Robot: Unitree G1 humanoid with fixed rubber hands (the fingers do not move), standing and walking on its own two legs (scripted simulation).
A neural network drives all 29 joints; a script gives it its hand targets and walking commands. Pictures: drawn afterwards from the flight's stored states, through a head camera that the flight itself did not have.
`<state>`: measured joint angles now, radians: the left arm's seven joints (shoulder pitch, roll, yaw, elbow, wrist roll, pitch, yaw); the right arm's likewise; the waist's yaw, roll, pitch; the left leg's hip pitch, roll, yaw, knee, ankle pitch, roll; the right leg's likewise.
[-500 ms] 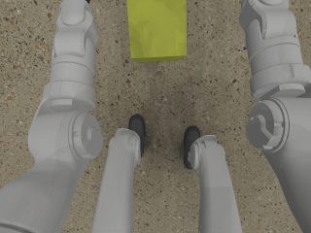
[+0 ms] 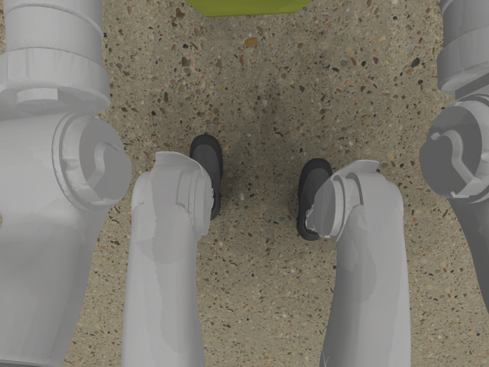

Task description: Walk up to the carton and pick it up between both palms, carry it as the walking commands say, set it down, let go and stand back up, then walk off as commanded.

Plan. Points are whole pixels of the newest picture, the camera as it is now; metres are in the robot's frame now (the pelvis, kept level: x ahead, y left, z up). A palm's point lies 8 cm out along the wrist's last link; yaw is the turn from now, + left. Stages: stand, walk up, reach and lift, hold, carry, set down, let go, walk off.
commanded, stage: reach and lift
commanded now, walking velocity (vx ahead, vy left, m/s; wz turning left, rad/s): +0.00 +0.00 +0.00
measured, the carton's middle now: out of the picture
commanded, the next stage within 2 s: none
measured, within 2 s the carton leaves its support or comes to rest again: leaves its support in 1.98 s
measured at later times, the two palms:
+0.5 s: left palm out of the picture +0.56 +0.20 -0.27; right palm out of the picture +0.60 -0.12 -0.25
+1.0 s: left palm out of the picture +0.56 +0.18 -0.27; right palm out of the picture +0.60 -0.09 -0.26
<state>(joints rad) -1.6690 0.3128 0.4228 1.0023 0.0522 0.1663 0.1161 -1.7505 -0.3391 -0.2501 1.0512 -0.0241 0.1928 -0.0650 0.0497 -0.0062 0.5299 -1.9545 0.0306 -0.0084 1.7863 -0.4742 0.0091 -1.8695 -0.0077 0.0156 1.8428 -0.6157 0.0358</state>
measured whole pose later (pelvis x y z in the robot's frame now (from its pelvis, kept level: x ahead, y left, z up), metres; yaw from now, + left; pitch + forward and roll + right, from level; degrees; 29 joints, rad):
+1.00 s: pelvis +0.00 +0.00 -0.08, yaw -2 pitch +35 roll -2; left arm -1.67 0.29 0.41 1.13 0.09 0.14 0.03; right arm -1.74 -0.28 -0.24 1.14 -0.02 0.18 -0.02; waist 0.07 -0.02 0.53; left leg -2.15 0.03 -0.04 2.07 -0.54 -0.01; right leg -2.06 0.02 0.02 2.12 -0.68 0.04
